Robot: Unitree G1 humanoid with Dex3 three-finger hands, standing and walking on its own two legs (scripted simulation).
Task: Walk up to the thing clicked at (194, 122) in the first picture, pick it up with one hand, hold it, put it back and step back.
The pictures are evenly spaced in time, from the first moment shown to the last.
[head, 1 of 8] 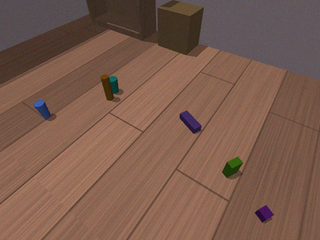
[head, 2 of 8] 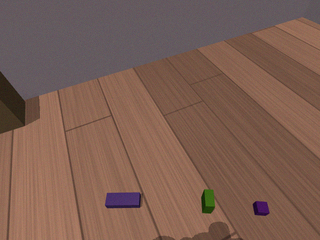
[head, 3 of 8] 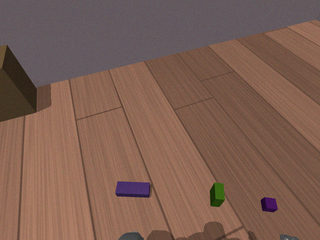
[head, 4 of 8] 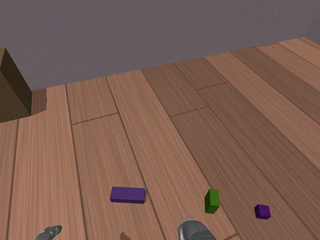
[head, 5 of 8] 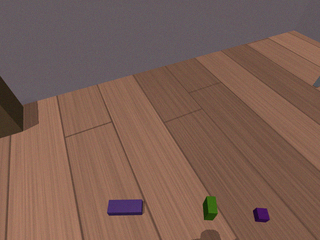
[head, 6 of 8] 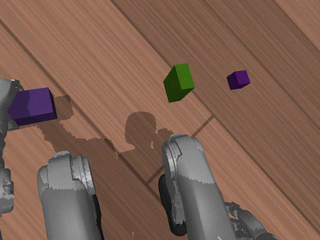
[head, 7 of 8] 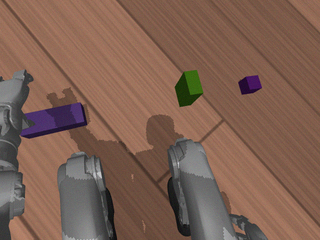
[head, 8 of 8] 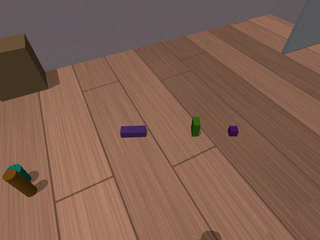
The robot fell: no
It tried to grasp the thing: yes
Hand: left
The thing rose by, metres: 0.67
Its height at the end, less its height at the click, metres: +0.00
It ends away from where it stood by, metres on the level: 0.01
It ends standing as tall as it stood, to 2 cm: yes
